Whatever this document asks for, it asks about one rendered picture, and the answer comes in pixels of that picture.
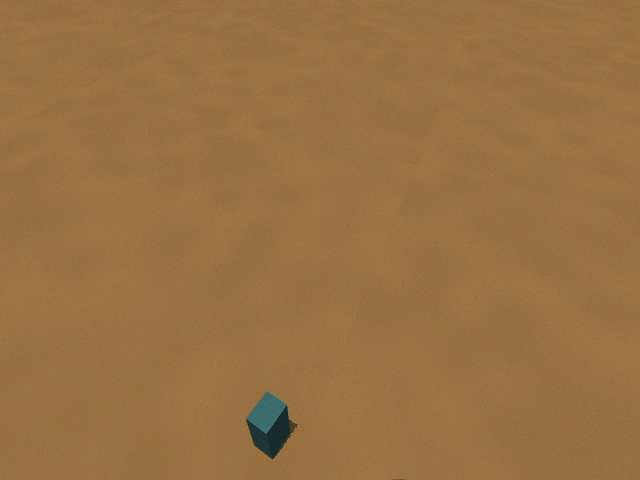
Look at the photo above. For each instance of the carton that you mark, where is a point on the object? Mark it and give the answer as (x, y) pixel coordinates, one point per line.
(268, 423)

